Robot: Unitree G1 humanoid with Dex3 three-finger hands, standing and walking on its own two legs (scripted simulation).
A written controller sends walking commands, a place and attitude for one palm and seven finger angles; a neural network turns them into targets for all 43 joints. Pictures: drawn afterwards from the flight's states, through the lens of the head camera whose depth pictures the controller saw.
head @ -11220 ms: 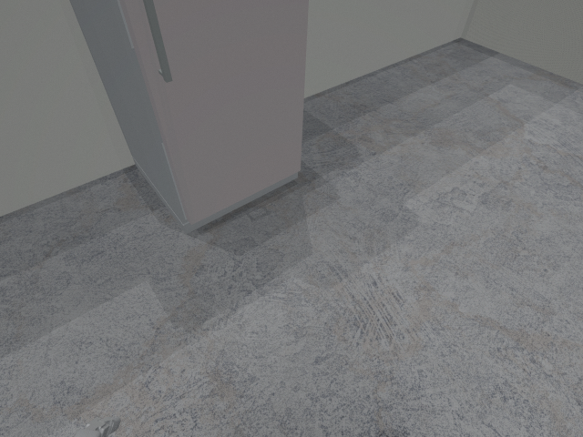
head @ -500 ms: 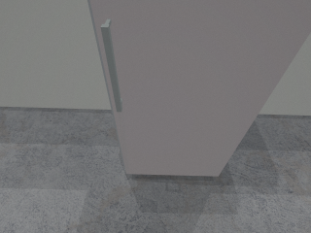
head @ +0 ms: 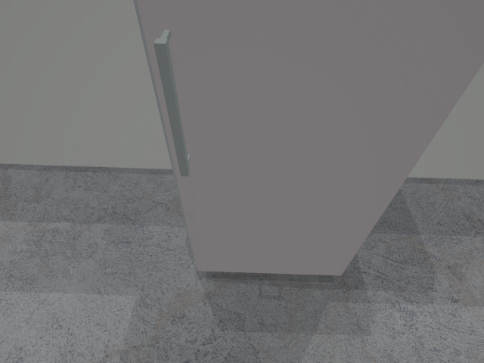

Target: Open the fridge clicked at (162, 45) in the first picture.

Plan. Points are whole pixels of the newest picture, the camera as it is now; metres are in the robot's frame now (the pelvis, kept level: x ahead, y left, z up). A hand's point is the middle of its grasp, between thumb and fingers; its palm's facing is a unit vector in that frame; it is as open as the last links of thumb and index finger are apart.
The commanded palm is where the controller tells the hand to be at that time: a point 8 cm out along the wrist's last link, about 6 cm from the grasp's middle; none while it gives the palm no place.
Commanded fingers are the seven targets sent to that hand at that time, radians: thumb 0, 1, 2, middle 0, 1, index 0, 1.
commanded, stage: look again from close up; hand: left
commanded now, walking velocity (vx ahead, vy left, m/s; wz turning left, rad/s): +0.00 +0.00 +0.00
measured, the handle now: (177, 114) +0.54 +0.17 +0.12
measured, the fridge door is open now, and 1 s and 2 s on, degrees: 0 0 0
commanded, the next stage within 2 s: raise the hand to about handle height in 1.06 s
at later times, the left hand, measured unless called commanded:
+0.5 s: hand out of the picture +0.04 +0.20 -0.17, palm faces +0.00 -0.97 -0.25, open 7.4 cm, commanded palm none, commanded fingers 0.00 0.90 0.90 -0.20 -0.30 -0.20 -0.30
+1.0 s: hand out of the picture +0.04 +0.20 -0.17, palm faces +0.00 -0.96 -0.27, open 7.4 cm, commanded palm none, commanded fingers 0.00 0.90 0.90 -0.20 -0.30 -0.20 -0.30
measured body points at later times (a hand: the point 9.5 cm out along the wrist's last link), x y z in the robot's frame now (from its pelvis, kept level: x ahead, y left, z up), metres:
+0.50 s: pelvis +0.01 -0.01 +0.00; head +0.02 -0.01 +0.45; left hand +0.04 +0.25 -0.15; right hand +0.05 -0.27 -0.15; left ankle -0.01 +0.08 -0.75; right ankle +0.00 -0.13 -0.75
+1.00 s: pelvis +0.01 -0.01 +0.00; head +0.02 -0.01 +0.45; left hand +0.04 +0.25 -0.15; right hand +0.05 -0.28 -0.14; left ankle -0.01 +0.08 -0.75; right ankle +0.00 -0.13 -0.75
